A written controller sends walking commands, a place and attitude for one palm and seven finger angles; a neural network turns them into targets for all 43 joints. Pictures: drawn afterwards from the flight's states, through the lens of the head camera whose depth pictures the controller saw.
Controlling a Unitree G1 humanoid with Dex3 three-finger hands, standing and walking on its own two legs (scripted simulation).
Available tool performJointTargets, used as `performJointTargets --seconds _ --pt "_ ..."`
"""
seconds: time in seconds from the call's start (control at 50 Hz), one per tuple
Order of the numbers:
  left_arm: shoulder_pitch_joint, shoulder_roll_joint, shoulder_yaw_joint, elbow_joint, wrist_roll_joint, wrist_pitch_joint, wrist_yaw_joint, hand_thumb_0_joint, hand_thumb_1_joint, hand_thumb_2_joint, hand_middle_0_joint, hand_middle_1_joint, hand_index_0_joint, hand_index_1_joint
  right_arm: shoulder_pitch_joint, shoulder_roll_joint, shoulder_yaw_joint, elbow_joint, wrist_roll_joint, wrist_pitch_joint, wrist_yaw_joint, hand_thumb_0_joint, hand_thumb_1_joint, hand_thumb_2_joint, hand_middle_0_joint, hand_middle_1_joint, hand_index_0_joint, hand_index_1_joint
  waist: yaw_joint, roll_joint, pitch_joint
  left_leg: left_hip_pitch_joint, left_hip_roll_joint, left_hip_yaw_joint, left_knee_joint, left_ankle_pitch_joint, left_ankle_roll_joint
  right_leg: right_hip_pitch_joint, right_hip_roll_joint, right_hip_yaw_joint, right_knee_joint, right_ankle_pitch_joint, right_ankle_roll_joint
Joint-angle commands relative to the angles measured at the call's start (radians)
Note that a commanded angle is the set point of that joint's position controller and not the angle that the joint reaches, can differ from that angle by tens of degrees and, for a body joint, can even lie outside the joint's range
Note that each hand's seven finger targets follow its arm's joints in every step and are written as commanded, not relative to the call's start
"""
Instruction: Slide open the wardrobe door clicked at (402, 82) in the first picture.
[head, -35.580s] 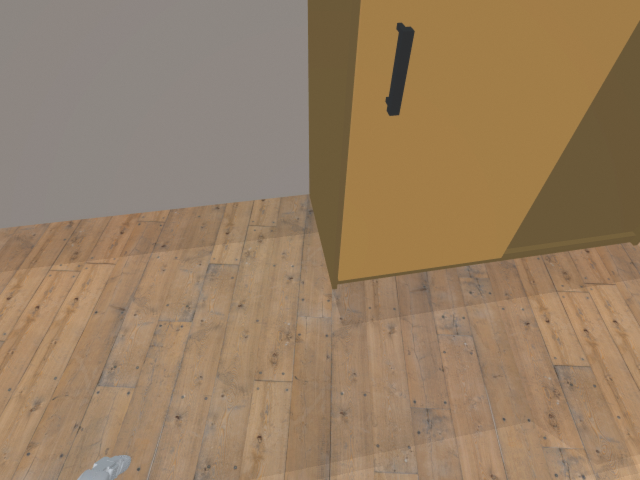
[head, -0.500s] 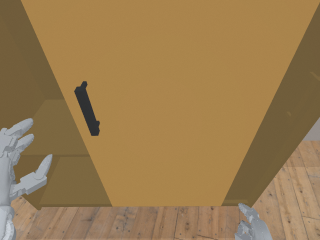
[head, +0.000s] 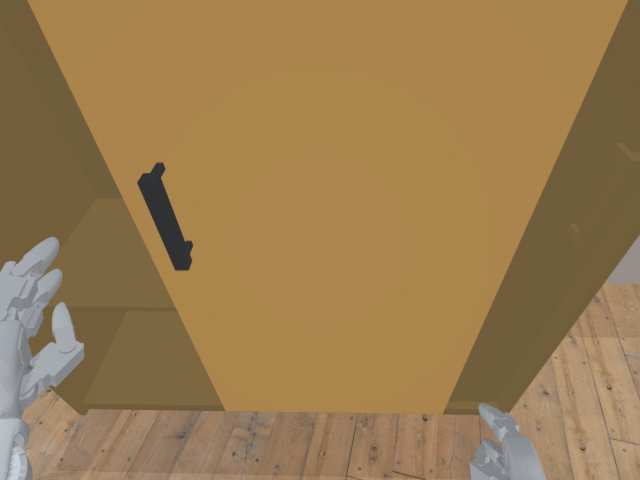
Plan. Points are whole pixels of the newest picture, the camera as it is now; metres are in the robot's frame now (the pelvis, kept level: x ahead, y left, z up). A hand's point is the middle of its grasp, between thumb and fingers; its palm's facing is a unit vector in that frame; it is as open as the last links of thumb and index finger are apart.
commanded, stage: step back with the hand held close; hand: left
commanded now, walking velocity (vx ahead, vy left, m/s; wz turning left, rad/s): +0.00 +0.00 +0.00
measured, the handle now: (171, 218) +0.45 +0.31 +0.08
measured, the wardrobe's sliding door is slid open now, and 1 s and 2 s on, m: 0.47 0.47 0.47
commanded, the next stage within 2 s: stop stepping back and stand still in 1.00 s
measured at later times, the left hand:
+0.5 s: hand (9, 365) +0.16 +0.32 +0.16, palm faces +0.34 -0.81 -0.48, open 7.4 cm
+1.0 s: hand out of the picture +0.03 +0.42 +0.17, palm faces +0.49 -0.79 -0.36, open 7.4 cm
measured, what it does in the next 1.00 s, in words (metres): walks backwards: right foot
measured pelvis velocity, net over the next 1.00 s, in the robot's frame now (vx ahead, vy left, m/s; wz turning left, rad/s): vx -0.16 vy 0.13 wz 0.07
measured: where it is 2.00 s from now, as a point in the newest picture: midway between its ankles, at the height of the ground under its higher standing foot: outside the picture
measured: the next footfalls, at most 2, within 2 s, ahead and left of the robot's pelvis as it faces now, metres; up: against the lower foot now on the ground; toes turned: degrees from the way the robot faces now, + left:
right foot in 0.66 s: -0.11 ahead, -0.04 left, +0.00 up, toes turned +3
left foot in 1.16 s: -0.07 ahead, +0.22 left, +0.00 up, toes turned +1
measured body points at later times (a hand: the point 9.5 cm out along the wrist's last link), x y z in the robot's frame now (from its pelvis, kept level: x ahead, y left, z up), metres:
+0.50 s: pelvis -0.05 +0.06 -0.01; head -0.04 +0.07 +0.44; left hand +0.13 +0.36 +0.18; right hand +0.12 -0.19 -0.07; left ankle +0.04 +0.12 -0.74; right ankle -0.07 -0.08 -0.74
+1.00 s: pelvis -0.16 +0.13 -0.01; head -0.16 +0.17 +0.44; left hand +0.00 +0.46 +0.18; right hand +0.05 -0.08 -0.06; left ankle +0.03 +0.13 -0.73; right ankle -0.19 -0.02 -0.72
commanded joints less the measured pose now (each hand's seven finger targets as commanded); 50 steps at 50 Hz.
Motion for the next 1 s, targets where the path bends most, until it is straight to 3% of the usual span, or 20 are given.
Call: performJointTargets --seconds 0.0,0.02,0.04,0.08,0.14,0.22,0.36,0.42,0.5,0.54,0.62,0.7,0.72,0.74,0.8,0.86,0.88,0.94,0.96,0.98 --pt "-0.090 0.209 0.136 -0.184 0.002 -0.067 0.012 0.000 0.900 0.900 -0.200 -0.300 -0.200 -0.300 -0.147 -0.105 -0.041 -0.165 -0.003 -0.054 -0.014 0.000 -0.900 -0.900 0.200 0.300 0.200 0.300 0.004 -0.037 -0.050 0.170 -0.002 -0.048 0.002 0.165 0.046 -0.197 -0.058 0.081 -0.086 0.375 0.059" --pt "-0.157 0.207 0.128 -0.178 0.001 -0.067 0.016 0.000 0.900 0.900 -0.200 -0.300 -0.200 -0.300 -0.144 -0.101 -0.040 -0.157 -0.001 -0.050 -0.018 0.000 -0.900 -0.900 0.200 0.300 0.200 0.300 -0.008 -0.011 -0.048 0.170 -0.004 -0.047 -0.001 0.161 0.045 -0.198 -0.059 0.084 -0.080 0.365 0.057" --pt "-0.257 0.321 0.222 -0.231 0.019 -0.106 0.030 0.000 0.900 0.900 -0.200 -0.300 -0.200 -0.300 -0.144 -0.122 -0.043 -0.191 0.005 -0.022 -0.013 0.000 -0.900 -0.900 0.200 0.300 0.200 0.300 -0.033 -0.059 0.023 0.116 0.020 -0.047 0.096 0.107 0.063 -0.339 -0.115 0.142 -0.131 0.474 0.128" --pt "-0.152 0.236 0.148 -0.144 0.030 -0.104 0.022 0.000 0.900 0.900 -0.200 -0.300 -0.200 -0.300 -0.151 -0.101 -0.040 -0.188 0.000 0.008 -0.013 0.000 -0.900 -0.900 0.200 0.300 0.200 0.300 -0.036 -0.158 -0.008 0.066 0.005 -0.037 0.148 0.109 0.067 -0.297 -0.149 0.120 -0.085 0.692 0.170" --pt "-0.098 0.218 0.139 -0.185 0.036 -0.115 0.023 0.000 0.900 0.900 -0.200 -0.300 -0.200 -0.300 -0.129 -0.109 -0.050 -0.216 0.008 0.042 -0.012 0.000 -0.900 -0.900 0.200 0.300 0.200 0.300 -0.044 -0.120 -0.126 0.070 0.000 -0.016 0.136 0.224 0.074 -0.207 -0.143 0.083 0.026 0.881 0.184" --pt "-0.006 0.242 0.169 -0.301 0.029 -0.116 0.036 0.000 0.900 0.900 -0.200 -0.300 -0.200 -0.300 -0.122 -0.116 -0.055 -0.257 0.014 0.069 -0.015 0.000 -0.900 -0.900 0.200 0.300 0.200 0.300 -0.041 0.030 -0.214 0.142 0.044 -0.039 0.113 0.417 0.080 -0.236 -0.102 0.074 0.091 0.691 0.163" --pt "0.069 0.286 0.235 -0.300 0.013 -0.129 0.057 0.000 0.900 0.900 -0.200 -0.300 -0.200 -0.300 -0.108 -0.114 -0.060 -0.287 0.018 0.081 -0.022 0.000 -0.900 -0.900 0.200 0.300 0.200 0.300 -0.052 -0.043 -0.147 0.018 0.070 -0.085 0.077 0.192 0.053 -0.290 -0.102 0.108 0.034 0.367 0.101" --pt "0.067 0.276 0.229 -0.304 0.013 -0.146 0.060 0.000 0.900 0.900 -0.200 -0.300 -0.200 -0.300 -0.099 -0.129 -0.063 -0.284 0.014 0.058 -0.026 0.000 -0.900 -0.900 0.200 0.300 0.200 0.300 -0.054 0.042 -0.136 -0.043 0.105 -0.157 -0.021 0.029 0.058 -0.268 -0.055 0.082 0.066 0.158 0.071" --pt "0.026 0.259 0.231 -0.308 0.040 -0.166 0.062 0.000 0.900 0.900 -0.200 -0.300 -0.200 -0.300 -0.110 -0.156 -0.067 -0.286 0.007 0.014 -0.032 0.000 -0.900 -0.900 0.200 0.300 0.200 0.300 -0.043 0.192 -0.086 -0.371 0.187 -0.313 -0.260 -0.522 0.098 -0.069 0.020 0.056 0.237 0.003 0.057" --pt "0.019 0.248 0.228 -0.295 0.051 -0.168 0.061 0.000 0.900 0.900 -0.200 -0.300 -0.200 -0.300 -0.091 -0.153 -0.072 -0.270 0.007 0.000 -0.029 0.000 -0.900 -0.900 0.200 0.300 0.200 0.300 -0.041 0.173 -0.088 -0.433 0.199 -0.311 -0.284 -0.583 0.086 -0.034 0.034 0.038 0.288 -0.017 0.045" --pt "0.065 0.254 0.222 -0.338 0.035 -0.181 0.058 0.000 0.900 0.900 -0.200 -0.300 -0.200 -0.300 -0.069 -0.135 -0.071 -0.255 0.003 -0.023 -0.015 0.000 -0.900 -0.900 0.200 0.300 0.200 0.300 -0.044 0.057 -0.123 -0.304 0.146 -0.281 -0.219 -0.459 0.026 -0.139 0.031 0.058 0.150 -0.090 0.019" --pt "-0.028 0.266 0.205 -0.383 0.015 -0.209 0.068 0.000 0.900 0.900 -0.200 -0.300 -0.200 -0.300 -0.051 -0.117 -0.062 -0.199 -0.007 -0.033 -0.005 0.000 -0.900 -0.900 0.200 0.300 0.200 0.300 -0.065 -0.012 -0.178 0.047 0.068 -0.145 -0.001 -0.086 -0.034 -0.401 -0.085 0.198 -0.058 -0.016 -0.007" --pt "-0.041 0.246 0.177 -0.353 0.020 -0.208 0.069 0.000 0.900 0.900 -0.200 -0.300 -0.200 -0.300 -0.040 -0.115 -0.072 -0.187 0.009 -0.039 -0.007 0.000 -0.900 -0.900 0.200 0.300 0.200 0.300 -0.076 -0.140 -0.203 0.153 0.057 -0.129 0.089 -0.051 -0.005 -0.468 -0.099 0.196 -0.060 0.023 -0.002" --pt "-0.065 0.245 0.167 -0.355 0.024 -0.207 0.070 0.000 0.900 0.900 -0.200 -0.300 -0.200 -0.300 -0.046 -0.124 -0.078 -0.189 0.013 -0.046 -0.012 0.000 -0.900 -0.900 0.200 0.300 0.200 0.300 -0.080 -0.166 -0.206 0.204 0.056 -0.130 0.130 -0.046 0.008 -0.519 -0.110 0.193 -0.060 0.027 -0.007" --pt "-0.111 0.276 0.185 -0.344 0.035 -0.205 0.074 0.000 0.900 0.900 -0.200 -0.300 -0.200 -0.300 -0.082 -0.141 -0.076 -0.189 0.004 -0.062 -0.028 0.000 -0.900 -0.900 0.200 0.300 0.200 0.300 -0.080 0.020 -0.122 0.148 0.092 -0.187 -0.003 -0.144 0.008 -0.533 -0.047 0.148 -0.011 -0.089 0.009" --pt "-0.125 0.263 0.209 -0.311 0.042 -0.209 0.072 0.000 0.900 0.900 -0.200 -0.300 -0.200 -0.300 -0.098 -0.152 -0.079 -0.198 -0.010 -0.059 -0.026 0.000 -0.900 -0.900 0.200 0.300 0.200 0.300 -0.052 0.231 -0.111 -0.224 0.232 -0.373 -0.387 -0.600 -0.053 -0.195 0.094 0.055 0.286 -0.151 0.021" --pt "-0.130 0.272 0.225 -0.299 0.047 -0.212 0.068 0.000 0.900 0.900 -0.200 -0.300 -0.200 -0.300 -0.088 -0.147 -0.085 -0.195 -0.017 -0.052 -0.021 0.000 -0.900 -0.900 0.200 0.300 0.200 0.300 -0.043 0.244 -0.121 -0.328 0.256 -0.365 -0.437 -0.650 -0.079 -0.102 0.118 0.036 0.398 -0.167 0.012" --pt "-0.047 0.267 0.213 -0.292 0.024 -0.210 0.056 0.000 0.900 0.900 -0.200 -0.300 -0.200 -0.300 -0.087 -0.109 -0.090 -0.215 -0.023 -0.042 0.007 0.000 -0.900 -0.900 0.200 0.300 0.200 0.300 -0.021 0.111 -0.166 -0.253 0.180 -0.185 -0.318 -0.380 -0.146 -0.133 0.086 0.014 0.299 -0.211 -0.023" --pt "-0.011 0.261 0.208 -0.306 0.023 -0.215 0.058 0.000 0.900 0.900 -0.200 -0.300 -0.200 -0.300 -0.084 -0.104 -0.090 -0.213 -0.008 -0.041 0.016 0.000 -0.900 -0.900 0.200 0.300 0.200 0.300 -0.018 0.039 -0.183 -0.144 0.110 -0.083 -0.114 -0.301 -0.141 -0.245 0.025 0.032 0.159 -0.200 -0.046" --pt "0.032 0.262 0.196 -0.325 0.021 -0.225 0.060 0.000 0.900 0.900 -0.200 -0.300 -0.200 -0.300 -0.076 -0.091 -0.087 -0.205 0.013 -0.040 0.020 0.000 -0.900 -0.900 0.200 0.300 0.200 0.300 -0.030 -0.142 -0.178 0.032 0.018 -0.004 0.287 -0.210 -0.113 -0.502 -0.126 0.162 -0.044 -0.198 -0.088"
